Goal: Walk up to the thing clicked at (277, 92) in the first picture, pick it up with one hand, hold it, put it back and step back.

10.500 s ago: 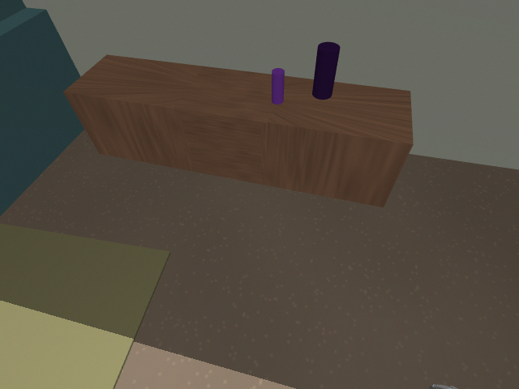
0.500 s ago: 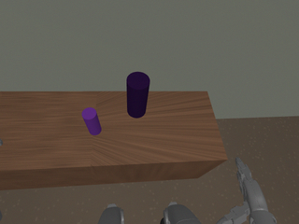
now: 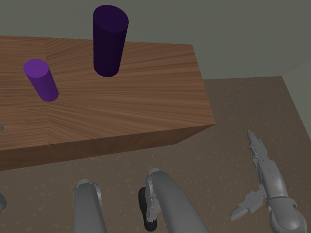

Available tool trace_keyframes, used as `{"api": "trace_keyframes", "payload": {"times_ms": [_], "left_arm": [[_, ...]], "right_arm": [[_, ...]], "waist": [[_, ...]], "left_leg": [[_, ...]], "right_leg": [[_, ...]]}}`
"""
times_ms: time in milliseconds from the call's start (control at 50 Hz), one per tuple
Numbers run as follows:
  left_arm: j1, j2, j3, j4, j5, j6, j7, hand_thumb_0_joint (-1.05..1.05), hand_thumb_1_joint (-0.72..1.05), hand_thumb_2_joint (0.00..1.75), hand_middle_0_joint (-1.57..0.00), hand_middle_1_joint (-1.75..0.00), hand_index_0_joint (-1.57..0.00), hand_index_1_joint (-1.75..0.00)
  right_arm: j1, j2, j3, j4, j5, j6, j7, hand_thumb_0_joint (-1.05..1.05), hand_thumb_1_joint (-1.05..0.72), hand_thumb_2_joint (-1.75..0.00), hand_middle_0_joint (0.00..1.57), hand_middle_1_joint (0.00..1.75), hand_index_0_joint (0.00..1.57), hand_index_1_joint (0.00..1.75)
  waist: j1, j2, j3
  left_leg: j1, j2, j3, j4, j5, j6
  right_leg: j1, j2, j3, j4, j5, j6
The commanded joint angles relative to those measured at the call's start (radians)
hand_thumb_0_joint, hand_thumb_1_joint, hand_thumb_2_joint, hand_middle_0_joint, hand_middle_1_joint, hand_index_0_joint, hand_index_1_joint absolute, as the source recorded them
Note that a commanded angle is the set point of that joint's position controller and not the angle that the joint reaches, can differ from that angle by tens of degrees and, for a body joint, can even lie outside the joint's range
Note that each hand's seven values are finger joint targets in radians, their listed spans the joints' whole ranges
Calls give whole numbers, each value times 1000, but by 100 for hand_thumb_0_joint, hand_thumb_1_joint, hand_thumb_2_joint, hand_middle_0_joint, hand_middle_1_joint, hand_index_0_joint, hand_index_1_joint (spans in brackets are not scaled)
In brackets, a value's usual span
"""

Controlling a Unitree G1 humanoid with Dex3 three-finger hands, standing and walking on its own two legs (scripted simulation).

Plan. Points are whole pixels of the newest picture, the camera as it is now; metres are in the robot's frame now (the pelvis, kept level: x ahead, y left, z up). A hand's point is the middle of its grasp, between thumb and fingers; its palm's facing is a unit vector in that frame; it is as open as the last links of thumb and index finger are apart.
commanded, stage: approach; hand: left
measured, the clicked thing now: (43, 82) +0.54 +0.21 -0.13
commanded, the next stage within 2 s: close in in 0.04 s
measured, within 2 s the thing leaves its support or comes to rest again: neither
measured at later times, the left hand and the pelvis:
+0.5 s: hand (34, 95) +0.51 +0.24 -0.15, palm faces +0.14 -0.99 +0.04, open 17.7 cm; pelvis -0.03 +0.00 -0.09, yaw -3 degrees
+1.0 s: hand (49, 90) +0.52 +0.20 -0.14, palm faces +0.17 -0.99 +0.02, open 17.7 cm; pelvis -0.02 +0.00 -0.08, yaw -2 degrees
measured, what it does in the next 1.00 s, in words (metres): lowers itself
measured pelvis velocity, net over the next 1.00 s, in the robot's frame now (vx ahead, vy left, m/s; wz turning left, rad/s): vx -0.02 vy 0.00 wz -0.04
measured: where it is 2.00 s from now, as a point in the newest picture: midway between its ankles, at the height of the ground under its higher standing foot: (122, 222)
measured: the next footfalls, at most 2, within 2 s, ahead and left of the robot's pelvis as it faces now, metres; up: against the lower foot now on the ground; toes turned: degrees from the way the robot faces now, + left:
none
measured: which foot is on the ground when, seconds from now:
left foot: down 0.00-1.00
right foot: down 0.00-1.00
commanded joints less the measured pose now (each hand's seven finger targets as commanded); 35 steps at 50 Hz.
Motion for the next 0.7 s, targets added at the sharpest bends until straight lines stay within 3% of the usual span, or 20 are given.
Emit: {"api": "trace_keyframes", "payload": {"times_ms": [0,60,140,200,260,360,440,500,540,580,600,620,640,680], "left_arm": [[-323,336,23,-190,3,-117,29,0,-61,2,-7,-6,-5,-7],[-309,305,-1,-163,22,-122,43,0,-61,1,-7,-5,-6,-6],[-313,294,-7,-153,36,-133,74,0,-59,3,-5,-7,-6,-5],[-343,313,9,-205,44,-146,109,0,-58,3,-4,-6,-6,-5],[-375,304,10,-268,64,-149,149,0,-60,2,-4,-6,-6,-4],[-398,319,9,-373,103,-123,197,0,-61,2,-6,-6,-7,-5],[-363,199,-42,-351,113,-72,228,0,-61,1,-6,-5,-7,-5],[-340,151,-73,-342,121,-48,257,0,-61,0,-6,-4,-7,-3],[-348,142,-66,-341,117,-46,285,0,-61,0,-5,-4,-7,-3],[-368,87,-95,-326,114,-49,304,0,-59,0,-5,-4,-7,-2],[-343,110,-70,-311,115,-54,317,0,-59,1,-5,-4,-7,-2],[-358,106,-80,-318,118,-60,326,0,-59,2,-4,-4,-6,-3],[-368,89,-91,-307,121,-66,331,0,-59,2,-5,-4,-6,-3],[-372,85,-95,-313,131,-75,344,0,-59,1,-5,-4,-7,-3]], "right_arm": [[70,-198,-143,-230,-2,-50,-2,0,52,-5,5,5,5,5],[93,-220,-171,-330,-3,-50,9,0,52,-5,5,5,5,5],[117,-244,-221,-441,11,-48,20,0,54,-5,5,5,5,5],[146,-231,-217,-517,19,-45,35,0,55,-5,5,5,5,5],[183,-238,-238,-578,18,-31,43,0,54,-5,5,5,5,5],[217,-261,-296,-631,24,-1,56,0,54,-5,5,5,5,5],[235,-220,-278,-589,16,27,69,0,54,-5,5,5,5,5],[211,-208,-262,-605,18,39,72,0,55,-5,5,5,5,5],[198,-218,-261,-623,18,42,69,0,55,-5,5,5,5,5],[188,-208,-254,-667,19,43,69,0,55,-5,5,5,5,5],[204,-216,-258,-663,20,46,67,0,55,-5,5,5,5,5],[197,-218,-265,-661,24,47,65,0,55,-5,5,5,5,5],[210,-216,-268,-658,19,46,65,0,55,-5,5,5,5,5],[209,-219,-265,-701,19,48,65,0,54,-5,5,5,5,5]], "waist": [[9,478,-590],[-20,479,-610],[-55,458,-580],[-54,461,-598],[-65,516,-627],[-60,624,-694],[-69,611,-601],[-64,558,-555],[-67,504,-545],[-92,449,-555],[-84,424,-544],[-85,413,-538],[-105,404,-541],[-99,391,-573]], "left_leg": [[525,-20,-27,-67,386,-1],[492,-16,-35,-22,386,-1],[364,-21,-36,22,233,7],[311,-25,-36,52,188,9],[338,-25,-41,63,183,3],[439,-19,-46,83,291,-11],[381,-24,-25,86,249,-2],[316,-28,-21,74,173,5],[290,-25,-30,76,174,6],[259,-28,-25,93,179,17],[237,-31,-22,90,177,20],[234,-30,-25,88,162,19],[218,-31,-19,103,167,24],[236,-32,-21,91,174,22]], "right_leg": [[19,30,2,-26,271,-67],[-32,37,-9,21,271,-71],[-84,39,-6,68,188,-69],[-92,40,-1,103,160,-64],[-115,37,0,126,156,-63],[-149,37,-5,170,207,-70],[-159,38,-3,142,189,-66],[-152,39,-4,128,150,-62],[-150,42,-15,137,155,-61],[-126,43,-13,130,174,-55],[-109,44,-11,123,176,-54],[-117,45,-9,125,167,-53],[-105,44,-1,122,179,-50],[-92,45,-5,123,185,-51]]}}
